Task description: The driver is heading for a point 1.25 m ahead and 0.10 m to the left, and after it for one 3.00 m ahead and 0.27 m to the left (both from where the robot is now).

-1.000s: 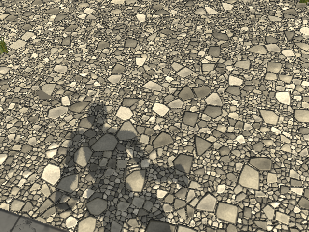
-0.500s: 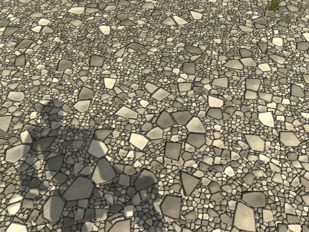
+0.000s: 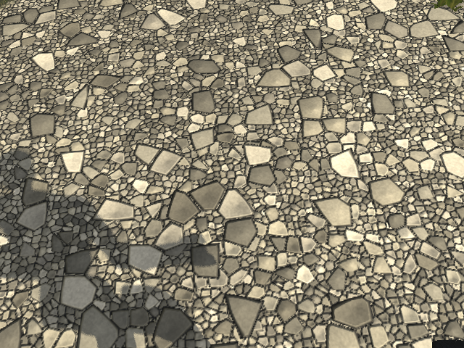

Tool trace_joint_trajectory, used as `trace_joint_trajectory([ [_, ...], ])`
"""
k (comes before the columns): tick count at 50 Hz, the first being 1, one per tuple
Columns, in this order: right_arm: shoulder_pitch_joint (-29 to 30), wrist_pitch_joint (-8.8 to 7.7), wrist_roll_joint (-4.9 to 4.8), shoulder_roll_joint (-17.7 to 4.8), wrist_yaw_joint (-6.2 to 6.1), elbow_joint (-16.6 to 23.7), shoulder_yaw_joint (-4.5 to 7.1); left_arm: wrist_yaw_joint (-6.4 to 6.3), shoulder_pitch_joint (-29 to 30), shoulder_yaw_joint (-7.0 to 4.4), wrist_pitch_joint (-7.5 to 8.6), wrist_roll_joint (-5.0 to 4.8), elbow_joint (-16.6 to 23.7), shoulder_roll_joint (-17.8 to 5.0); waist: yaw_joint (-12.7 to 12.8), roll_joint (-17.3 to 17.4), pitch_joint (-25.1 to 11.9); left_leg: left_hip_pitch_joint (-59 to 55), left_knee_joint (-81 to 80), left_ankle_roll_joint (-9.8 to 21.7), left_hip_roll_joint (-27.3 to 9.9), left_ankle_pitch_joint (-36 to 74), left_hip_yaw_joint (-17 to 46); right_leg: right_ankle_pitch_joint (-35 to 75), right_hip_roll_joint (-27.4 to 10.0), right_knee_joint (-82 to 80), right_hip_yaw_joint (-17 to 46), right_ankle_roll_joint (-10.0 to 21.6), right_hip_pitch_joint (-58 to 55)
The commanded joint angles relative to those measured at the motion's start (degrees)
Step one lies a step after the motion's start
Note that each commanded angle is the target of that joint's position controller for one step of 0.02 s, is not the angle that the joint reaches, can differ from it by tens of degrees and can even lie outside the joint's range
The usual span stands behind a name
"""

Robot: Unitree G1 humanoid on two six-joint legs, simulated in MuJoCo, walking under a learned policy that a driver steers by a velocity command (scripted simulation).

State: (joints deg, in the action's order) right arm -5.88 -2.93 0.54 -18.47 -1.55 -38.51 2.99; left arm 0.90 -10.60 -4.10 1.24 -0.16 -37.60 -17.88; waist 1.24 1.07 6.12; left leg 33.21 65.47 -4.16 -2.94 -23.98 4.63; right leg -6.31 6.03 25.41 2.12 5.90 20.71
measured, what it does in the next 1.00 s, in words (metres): walks ahead: left foot, then right foot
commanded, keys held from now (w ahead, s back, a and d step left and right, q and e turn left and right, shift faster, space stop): e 0.22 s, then no key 0.10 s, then q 0.42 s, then w+q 0.26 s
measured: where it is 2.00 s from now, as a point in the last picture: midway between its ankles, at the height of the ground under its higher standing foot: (192, 279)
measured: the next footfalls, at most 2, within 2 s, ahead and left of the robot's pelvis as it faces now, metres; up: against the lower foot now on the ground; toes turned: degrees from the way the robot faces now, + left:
left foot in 0.26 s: +0.19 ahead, +0.15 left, +0.00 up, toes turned -15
right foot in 0.58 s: +0.08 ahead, -0.08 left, +0.00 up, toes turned -4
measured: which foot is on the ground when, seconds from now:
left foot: up 0.00-0.24, down 0.26-0.60, up 0.62-0.92, down 0.94-1.00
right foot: down 0.00-0.26, up 0.28-0.56, down 0.58-0.94, up 0.96-1.00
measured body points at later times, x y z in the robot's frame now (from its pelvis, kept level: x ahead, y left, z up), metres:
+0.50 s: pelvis +0.09 +0.05 +0.00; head +0.12 +0.06 +0.45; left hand +0.31 +0.28 -0.10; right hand +0.16 -0.23 -0.10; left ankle +0.15 +0.16 -0.74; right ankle +0.03 -0.09 -0.71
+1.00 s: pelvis +0.11 +0.09 -0.01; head +0.13 +0.11 +0.44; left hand +0.20 +0.39 -0.12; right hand +0.28 -0.18 -0.09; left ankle +0.09 +0.18 -0.74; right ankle +0.05 -0.07 -0.69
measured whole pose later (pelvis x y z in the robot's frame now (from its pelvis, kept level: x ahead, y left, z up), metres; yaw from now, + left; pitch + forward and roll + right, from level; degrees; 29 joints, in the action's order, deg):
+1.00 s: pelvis +0.11 +0.09 -0.01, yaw +5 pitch +2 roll +0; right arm -13.5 -0.6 -1.1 -17.4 1.4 -37.7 3.5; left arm -0.1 -13.0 -4.6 1.6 -1.0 -42.9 -18.4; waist 0.8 -2.3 0.3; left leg 16.5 34.9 3.7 1.8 -19.8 -1.4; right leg -29.2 -3.7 53.3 0.0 -0.9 19.1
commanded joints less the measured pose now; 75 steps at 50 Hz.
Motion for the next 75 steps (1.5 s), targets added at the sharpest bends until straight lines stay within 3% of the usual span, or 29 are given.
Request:
trace_joint_trajectory([
  [1,-7.04,0.86,0.46,-3.61,-0.69,1.25,0.89,-1.33,1.18,-2.68,0.17,-0.1,3.69,-9.38,-3.05,-3.66,-13.77,-3.26,-7.11,-1.93,1.11,4.51,-0.7,34.94,-14.35,-4.76,12.85,10.73,-6.68],
  [12,-2.93,-0.05,-0.62,-4.66,0.88,2.5,1.72,-2.69,3.49,-1.94,-3.24,-1.13,4.97,-7.67,-2.78,-10.81,-12.85,-14.36,-40.02,1.23,4.3,15.64,0.54,11.26,-11.1,3.85,23.81,3.48,-9.45],
  [13,-4.12,-0.39,0.02,-6.2,0.84,2.25,2.14,-2.81,1.82,-1.31,-3.26,-0.91,5.01,-5.65,-2.29,-8.7,-13.28,-20.47,-44.34,3.39,-0.7,23.81,3.29,4.35,-8.77,7.41,22.19,0.83,-6.7],
  [14,-2.29,-0.07,1.1,-9.88,0.47,3.64,2.66,-2.75,-3.24,-0.32,-3.2,0.42,4.7,-2.24,1.6,4.92,-14.65,-26.94,-44.34,8.75,-13.24,39.71,14.9,-18.18,-1.86,19.24,13.97,-2.66,-0.44],
  [15,-3.54,0.36,2.82,-10.3,0.79,2.44,2.88,-2.83,-2.95,-1.09,-2.71,0.03,5.94,-5.25,1.62,16.68,-12.11,-26.67,-46.48,19.32,-20.13,46.42,28.1,-33.92,2.88,28.92,7.98,-5.89,9.74],
  [16,-3.41,0.24,1.78,-7.82,1.02,3.13,2.36,-2.96,-4.41,-2.31,-2.51,0.34,4.27,-9.69,0.48,10.95,-12.32,-26.8,-45.99,21.51,-20.19,43.97,27.42,-32.34,0.12,39.04,9.43,-7.84,11.13],
  [18,-1.7,0.32,0.44,-4.05,1.24,2.92,1.15,-3.43,-2.72,-2.31,-3.63,-0.08,1.84,-8.16,0.23,4.19,-11.24,-25.48,-43.73,16.87,-12.67,39.2,16.52,-26.63,-0.87,42.21,9.81,-9.95,10.09],
  [22,0.35,1.67,-0.55,-3.57,1.73,1.61,0.74,-2.69,0.73,0.43,-3.83,0.58,2.21,-0.56,-0.03,9.62,-10.15,-22.09,-44.1,13.65,-4.61,36.97,8.74,-22.0,-4.08,19.42,1.44,-12.42,-0.56],
  [24,-3.5,2.54,-0.85,-7.51,1.45,1.04,2.15,-2.65,2.52,-0.2,-3.49,-0.35,2.2,-2.46,-2.43,11.66,-10.97,-25.7,-43.4,15.05,-5.75,35.11,12.56,-19.17,-2.96,12.34,0.82,-12.21,-2.01],
  [28,-3.43,3.13,-2.38,-7.97,0.75,1.45,2.5,-2.8,-0.79,-1.24,-2.86,-0.47,0.09,-4.53,-0.8,9.84,-11.24,-22.1,-42.59,13.01,-5.43,27.69,16.96,-5.86,-3.19,-4.37,0.78,-7.65,-11.45],
  [29,-3.66,2.83,-2.2,-6.94,0.6,1.56,2.21,-3.02,-1.92,-1.68,-2.74,0.19,0.24,-6.18,-0.52,7.19,-12.54,-16.77,-40.88,10.74,-4.3,23.43,15.8,-2.11,-7.27,-3.42,2.91,-5.66,-17.29],
  [30,-3.0,2.31,-1.89,-4.57,0.66,2.99,1.71,-3.1,-2.13,-2.79,-2.95,1.15,-0.51,-10.05,-2.0,-4.45,-11.88,-10.46,-36.06,7.45,0.98,15.87,7.95,0.96,-12.87,-1.81,7.73,-1.44,-17.64],
  [32,-2.42,2.0,-1.33,-5.68,0.97,3.03,2.16,-2.98,0.32,-2.38,-2.79,2.03,0.66,-7.66,-0.29,-13.86,-9.08,-4.3,-20.87,3.08,5.78,-4.69,-0.93,10.12,-24.05,-6.94,17.3,7.47,-15.19],
  [37,-4.65,4.67,-1.73,-3.6,0.82,2.16,2.64,-3.69,3.65,-1.77,-1.22,0.05,0.32,-5.97,-1.41,-8.8,-6.38,2.12,-5.55,-0.65,2.49,-3.85,-1.02,25.85,-22.22,-4.24,8.01,6.42,-17.58],
  [42,0.74,4.67,-2.29,-2.89,3.13,6.08,1.33,-2.91,-0.32,-2.82,-1.37,-0.57,-1.05,-9.1,2.45,-11.39,-6.91,-7.62,-22.55,1.82,1.28,0.0,-7.13,-7.17,-21.56,-9.81,4.8,5.38,-14.55],
  [46,-10.87,3.92,-2.16,-5.4,2.95,1.89,2.8,-1.34,-0.09,-2.36,0.17,-1.58,-2.15,-8.04,-3.41,-6.96,-7.46,-27.7,-36.96,6.75,5.58,6.3,-11.03,-15.5,-19.5,-0.78,-0.43,1.52,-3.75],
  [47,-17.56,3.64,-2.68,-8.15,2.46,0.36,4.1,-0.97,0.45,-1.24,0.71,-0.31,-1.89,-4.57,-6.28,0.75,-9.5,-37.83,-39.77,9.46,1.02,5.93,-2.37,-15.69,-15.88,14.18,-5.92,-2.13,4.31],
  [48,-20.86,2.6,-1.95,-17.0,2.19,1.85,5.7,-0.9,5.17,0.07,1.84,1.34,3.69,-0.64,-6.74,18.2,-10.21,-45.09,-48.63,20.79,-15.62,-2.9,31.77,-29.39,-5.66,35.62,-8.19,-7.4,25.54],
  [49,-21.26,0.86,-1.08,-13.2,2.87,2.25,4.51,-0.79,9.04,-0.76,3.3,-0.68,4.66,-4.57,-9.1,11.05,-9.52,-42.19,-54.77,26.26,-19.43,-10.82,40.64,-30.0,-6.25,43.1,2.04,-6.87,31.18],
  [51,-15.78,-0.75,-1.13,-7.4,2.7,2.76,2.61,-0.08,7.12,-1.65,4.65,-1.55,3.2,-7.51,-5.04,6.08,-1.78,-36.19,-54.69,21.98,-14.97,-7.91,29.65,-18.67,-10.53,41.09,2.8,-4.9,31.06],
  [53,-12.4,-0.49,-1.06,-6.64,1.91,3.7,1.98,-0.08,5.92,-2.01,5.21,0.67,2.04,-7.45,-2.94,4.78,-1.61,-32.18,-54.81,18.81,-10.34,4.93,20.73,-10.44,-11.49,34.12,2.32,-5.74,25.59],
  [57,-13.55,-0.33,-1.1,-7.69,0.48,3.29,2.33,0.2,7.93,-0.88,4.94,0.69,1.68,-3.93,-3.07,3.7,-3.04,-28.49,-54.89,17.36,-6.12,17.84,12.12,0.95,-8.23,21.29,-0.06,-9.01,19.27],
  [63,-18.22,0.2,-2.36,-9.03,-0.12,0.38,3.08,1.28,16.33,0.14,5.41,-0.47,4.02,-2.97,-5.89,4.79,-1.61,-24.92,-52.5,15.79,-6.18,17.37,13.46,8.2,-5.55,5.99,0.76,-9.4,11.33],
  [69,-17.9,0.8,-1.34,-7.32,0.14,-1.39,2.62,1.16,5.45,-1.87,6.0,-0.4,0.75,-7.41,-0.49,7.44,-7.76,-33.86,-37.97,12.47,-6.16,46.49,9.72,2.83,-3.57,0.73,-4.08,-2.48,-2.94],
  [70,-17.88,0.98,-0.82,-5.96,0.1,-0.88,1.89,0.87,-2.87,-2.46,5.89,0.01,-0.62,-9.15,3.37,6.21,-15.23,-28.62,-25.96,10.78,-3.8,46.79,7.43,2.88,-7.38,3.09,-0.28,0.98,-16.95],
  [71,-23.47,0.52,-0.6,-2.01,0.21,0.11,0.55,0.83,-11.53,-3.56,5.69,0.87,-1.81,-14.06,3.16,-6.64,-25.58,-10.09,-4.24,6.59,3.63,27.34,4.22,-3.62,-20.6,3.47,22.92,10.24,-38.69],
  [72,-24.49,-0.38,-1.52,-1.57,0.33,0.33,0.01,1.77,-14.1,-3.05,5.59,-0.46,-4.13,-12.05,2.54,-18.33,-26.92,2.88,7.58,4.61,8.77,-6.82,4.28,-16.4,-26.79,-8.75,45.14,14.58,-43.49],
  [73,-18.27,-1.16,-2.53,-6.56,0.64,1.27,1.08,1.77,-10.0,-1.86,5.46,-1.64,-3.61,-8.31,3.17,-11.66,-16.86,8.99,11.04,5.38,4.47,-4.71,5.33,-23.05,-25.53,-10.91,41.92,12.06,-36.52],
  [75,-8.48,-2.69,-1.59,-6.31,1.19,3.36,0.85,1.26,-4.87,-0.95,4.46,-0.37,-2.41,-6.12,1.9,-2.81,-6.22,8.44,5.51,6.19,0.31,2.28,2.35,-13.49,-20.57,-12.46,28.65,9.61,-21.3],
])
